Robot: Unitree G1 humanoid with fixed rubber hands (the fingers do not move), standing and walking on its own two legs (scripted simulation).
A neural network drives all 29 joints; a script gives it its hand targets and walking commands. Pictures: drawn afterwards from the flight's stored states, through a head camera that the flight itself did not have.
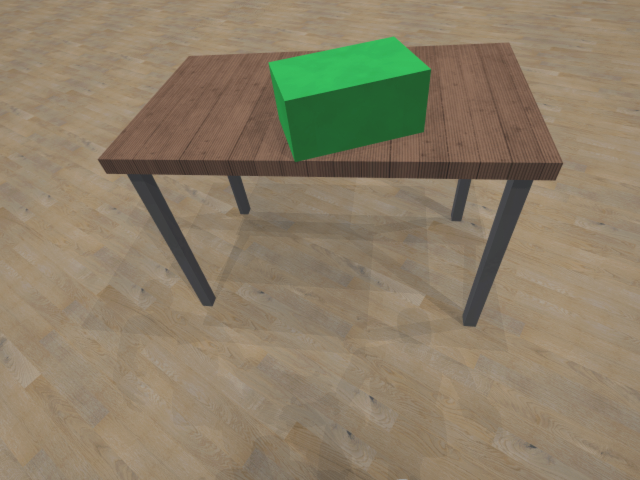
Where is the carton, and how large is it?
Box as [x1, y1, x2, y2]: [268, 37, 430, 161]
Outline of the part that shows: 430,69 394,37 268,62 279,119 294,160 297,161 423,131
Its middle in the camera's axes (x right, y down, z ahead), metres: +0.06 -0.34 +0.90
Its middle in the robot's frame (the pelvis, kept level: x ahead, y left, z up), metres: +0.92 -0.02 +0.03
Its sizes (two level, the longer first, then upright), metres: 0.312 0.202 0.147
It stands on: a table, 0.71 m high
